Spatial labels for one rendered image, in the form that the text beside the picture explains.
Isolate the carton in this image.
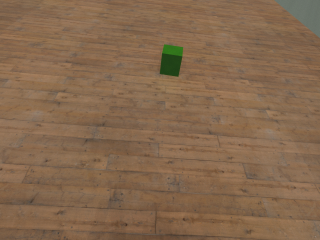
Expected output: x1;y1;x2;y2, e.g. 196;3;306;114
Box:
160;44;183;77

